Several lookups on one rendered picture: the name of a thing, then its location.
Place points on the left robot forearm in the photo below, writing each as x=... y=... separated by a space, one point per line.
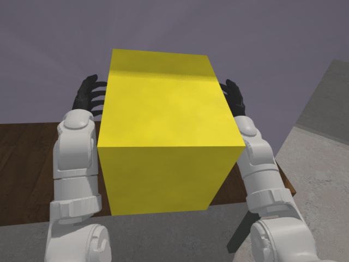
x=75 y=159

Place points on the right robot forearm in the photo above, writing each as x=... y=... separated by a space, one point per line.
x=266 y=192

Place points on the table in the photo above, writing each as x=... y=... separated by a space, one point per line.
x=27 y=184

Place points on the carton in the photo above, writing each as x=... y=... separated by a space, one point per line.
x=167 y=138

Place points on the robot left hand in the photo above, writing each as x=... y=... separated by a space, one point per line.
x=85 y=95

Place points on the left robot upper arm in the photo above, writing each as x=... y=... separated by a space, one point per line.
x=82 y=243

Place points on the robot right hand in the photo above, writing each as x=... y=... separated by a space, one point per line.
x=233 y=98

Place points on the right robot upper arm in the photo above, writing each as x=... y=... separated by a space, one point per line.
x=282 y=239

